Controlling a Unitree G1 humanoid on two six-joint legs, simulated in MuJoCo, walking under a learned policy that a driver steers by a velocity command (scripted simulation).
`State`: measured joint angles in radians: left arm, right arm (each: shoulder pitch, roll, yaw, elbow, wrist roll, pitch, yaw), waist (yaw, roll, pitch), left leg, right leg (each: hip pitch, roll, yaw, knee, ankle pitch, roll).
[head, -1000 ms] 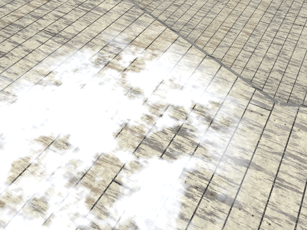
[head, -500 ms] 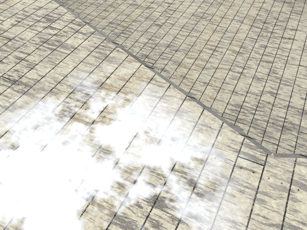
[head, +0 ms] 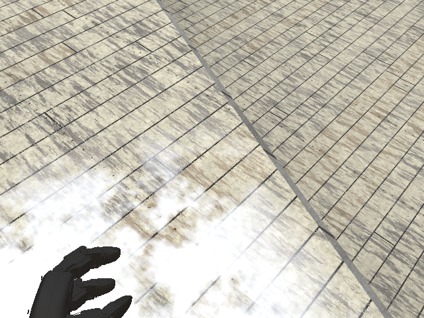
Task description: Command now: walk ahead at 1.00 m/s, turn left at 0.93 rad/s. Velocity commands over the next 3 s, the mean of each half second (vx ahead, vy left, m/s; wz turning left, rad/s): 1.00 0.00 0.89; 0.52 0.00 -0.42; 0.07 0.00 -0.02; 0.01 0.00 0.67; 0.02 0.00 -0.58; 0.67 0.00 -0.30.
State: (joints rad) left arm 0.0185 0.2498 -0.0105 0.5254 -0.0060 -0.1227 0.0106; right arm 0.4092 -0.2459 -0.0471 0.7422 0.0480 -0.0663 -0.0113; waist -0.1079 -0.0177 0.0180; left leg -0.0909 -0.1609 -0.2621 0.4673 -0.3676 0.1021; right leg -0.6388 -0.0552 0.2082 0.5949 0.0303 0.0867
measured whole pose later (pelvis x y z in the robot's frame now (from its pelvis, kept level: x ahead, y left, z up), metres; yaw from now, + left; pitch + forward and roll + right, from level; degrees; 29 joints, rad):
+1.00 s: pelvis +0.75 +0.14 -0.03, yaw +13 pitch +0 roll +2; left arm 0.18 0.31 0.07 0.68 0.00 -0.03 -0.05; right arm 0.18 -0.29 -0.07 0.74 0.01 -0.04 -0.03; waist 0.01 -0.01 0.10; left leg -0.12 0.00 0.16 0.91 -0.48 -0.01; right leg -0.54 0.06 -0.07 0.62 -0.11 -0.13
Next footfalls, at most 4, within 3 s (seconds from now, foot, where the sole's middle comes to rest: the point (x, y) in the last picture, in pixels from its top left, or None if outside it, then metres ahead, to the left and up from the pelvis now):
0.08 right None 0.27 -0.19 -0.77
0.54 left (138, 289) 0.60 0.18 -0.77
0.96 right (151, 196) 0.95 0.13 -0.77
1.56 left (90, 227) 0.84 0.35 -0.77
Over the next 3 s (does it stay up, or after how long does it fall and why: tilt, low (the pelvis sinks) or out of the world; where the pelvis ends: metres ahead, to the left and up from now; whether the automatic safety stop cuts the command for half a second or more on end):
stays up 1.11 0.27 -0.01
